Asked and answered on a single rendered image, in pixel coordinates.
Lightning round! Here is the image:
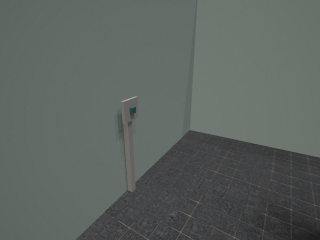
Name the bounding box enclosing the panel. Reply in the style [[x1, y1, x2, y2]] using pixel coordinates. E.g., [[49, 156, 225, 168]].
[[121, 96, 139, 192]]

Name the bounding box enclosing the button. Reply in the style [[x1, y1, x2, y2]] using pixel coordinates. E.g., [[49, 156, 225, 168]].
[[129, 106, 136, 114]]

